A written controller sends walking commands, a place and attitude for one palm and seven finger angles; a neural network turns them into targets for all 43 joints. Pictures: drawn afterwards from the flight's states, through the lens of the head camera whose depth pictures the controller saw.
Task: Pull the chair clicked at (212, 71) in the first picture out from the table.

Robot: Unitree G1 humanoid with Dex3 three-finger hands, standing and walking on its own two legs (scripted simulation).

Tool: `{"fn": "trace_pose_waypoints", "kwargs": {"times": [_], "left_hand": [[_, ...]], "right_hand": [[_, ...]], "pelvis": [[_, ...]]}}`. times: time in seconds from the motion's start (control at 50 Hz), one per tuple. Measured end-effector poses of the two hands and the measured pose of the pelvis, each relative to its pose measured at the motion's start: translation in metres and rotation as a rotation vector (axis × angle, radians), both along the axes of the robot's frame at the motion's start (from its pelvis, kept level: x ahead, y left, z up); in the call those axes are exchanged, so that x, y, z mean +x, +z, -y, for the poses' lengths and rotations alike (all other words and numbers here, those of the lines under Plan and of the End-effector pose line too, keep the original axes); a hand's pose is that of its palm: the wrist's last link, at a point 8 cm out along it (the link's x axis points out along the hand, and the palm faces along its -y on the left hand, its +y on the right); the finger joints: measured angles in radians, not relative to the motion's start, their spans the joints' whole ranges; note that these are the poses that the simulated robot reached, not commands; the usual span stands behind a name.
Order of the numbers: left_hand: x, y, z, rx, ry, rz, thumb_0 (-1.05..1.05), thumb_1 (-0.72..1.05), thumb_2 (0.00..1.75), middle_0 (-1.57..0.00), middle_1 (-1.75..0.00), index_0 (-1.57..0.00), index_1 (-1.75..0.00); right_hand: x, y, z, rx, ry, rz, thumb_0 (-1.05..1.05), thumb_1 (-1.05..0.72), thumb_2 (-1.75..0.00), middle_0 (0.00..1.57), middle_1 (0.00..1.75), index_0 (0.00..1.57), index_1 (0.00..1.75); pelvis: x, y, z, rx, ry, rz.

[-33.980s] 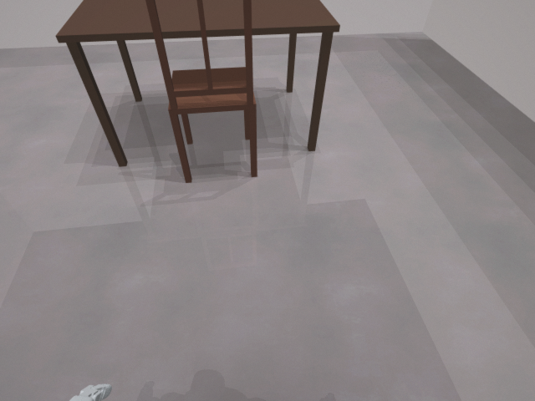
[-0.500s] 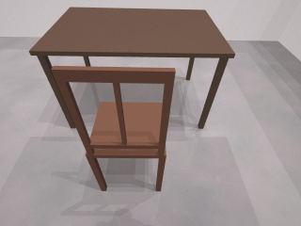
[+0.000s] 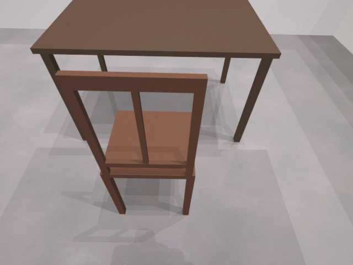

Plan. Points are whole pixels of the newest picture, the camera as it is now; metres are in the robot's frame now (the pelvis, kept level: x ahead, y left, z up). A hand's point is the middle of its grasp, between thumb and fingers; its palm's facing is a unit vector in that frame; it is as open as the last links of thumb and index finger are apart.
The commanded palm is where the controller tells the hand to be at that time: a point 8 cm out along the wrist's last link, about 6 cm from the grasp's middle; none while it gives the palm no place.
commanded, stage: come to a stop and stand still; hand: left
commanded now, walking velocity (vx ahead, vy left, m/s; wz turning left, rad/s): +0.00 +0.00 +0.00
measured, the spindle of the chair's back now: (141, 132) +0.50 +0.15 -0.05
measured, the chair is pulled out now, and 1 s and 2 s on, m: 0.35 0.35 0.35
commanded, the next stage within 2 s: look again from close up in 0.28 s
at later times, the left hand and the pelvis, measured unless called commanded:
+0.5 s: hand out of the picture +0.02 +0.17 -0.18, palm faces +0.01 -0.98 -0.19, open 7.3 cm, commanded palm none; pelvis +0.02 -0.01 +0.00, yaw +0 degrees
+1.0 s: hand out of the picture +0.01 +0.16 -0.18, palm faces +0.02 -0.99 -0.16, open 7.4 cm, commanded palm none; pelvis +0.03 -0.01 +0.00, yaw +0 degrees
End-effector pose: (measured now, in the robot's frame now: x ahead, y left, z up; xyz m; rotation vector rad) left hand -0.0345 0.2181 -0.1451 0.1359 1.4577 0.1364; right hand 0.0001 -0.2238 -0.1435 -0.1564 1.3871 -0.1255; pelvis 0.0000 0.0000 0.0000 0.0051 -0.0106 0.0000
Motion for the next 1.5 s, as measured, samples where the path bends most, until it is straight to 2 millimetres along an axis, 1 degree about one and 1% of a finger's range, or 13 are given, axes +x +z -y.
{"fn": "trace_pose_waypoints", "kwargs": {"times": [0.12, 0.2, 0.3, 0.4, 0.56, 0.86, 1.5], "left_hand": [[0.023, -0.003, 0.01, -0.017, -0.007, 0.046, 0.0, 0.91, 0.9, -0.2, -0.3, -0.2, -0.3], [0.038, -0.004, 0.011, -0.016, -0.016, 0.073, 0.01, 0.92, 0.9, -0.2, -0.3, -0.2, -0.3], [0.048, -0.003, 0.006, -0.004, -0.018, 0.087, 0.01, 0.92, 0.9, -0.2, -0.3, -0.2, -0.3], [0.052, -0.001, 0.002, 0.007, -0.018, 0.087, 0.01, 0.92, 0.9, -0.2, -0.3, -0.2, -0.3], [0.052, 0.0, 0.0, 0.013, -0.012, 0.074, 0.0, 0.91, 0.9, -0.2, -0.3, -0.2, -0.3], [0.045, -0.002, 0.008, -0.008, -0.001, 0.051, 0.0, 0.91, 0.9, -0.2, -0.3, -0.2, -0.3], [0.032, 0.0, 0.015, -0.01, 0.014, 0.038, 0.0, 0.91, 0.9, -0.2, -0.3, -0.2, -0.3]], "right_hand": [[0.015, 0.001, 0.003, -0.008, 0.001, 0.02, 0.01, -0.92, -0.9, 0.2, 0.3, 0.2, 0.3], [0.024, 0.003, 0.006, -0.018, 0.0, 0.036, 0.01, -0.92, -0.9, 0.2, 0.3, 0.2, 0.3], [0.032, 0.004, 0.009, -0.024, 0.001, 0.045, 0.01, -0.92, -0.9, 0.2, 0.3, 0.2, 0.3], [0.035, 0.004, 0.009, -0.022, 0.003, 0.039, 0.01, -0.92, -0.9, 0.2, 0.3, 0.2, 0.3], [0.036, 0.003, 0.008, -0.019, 0.002, 0.026, 0.01, -0.92, -0.9, 0.2, 0.3, 0.2, 0.3], [0.034, 0.004, 0.007, -0.02, -0.002, 0.014, 0.01, -0.92, -0.9, 0.2, 0.3, 0.2, 0.3], [0.019, 0.003, 0.004, -0.006, -0.011, -0.006, 0.01, -0.92, -0.9, 0.2, 0.3, 0.2, 0.3]], "pelvis": [[0.007, 0.0, 0.003, 0.0, -0.001, 0.003], [0.011, 0.001, 0.005, 0.0, -0.003, 0.005], [0.014, 0.001, 0.006, 0.0, -0.002, 0.004], [0.018, 0.002, 0.006, -0.001, -0.002, 0.0], [0.023, 0.002, 0.006, 0.0, -0.002, 0.002], [0.026, 0.003, 0.006, 0.0, -0.002, 0.003], [0.022, 0.004, 0.01, 0.001, 0.001, 0.009]]}}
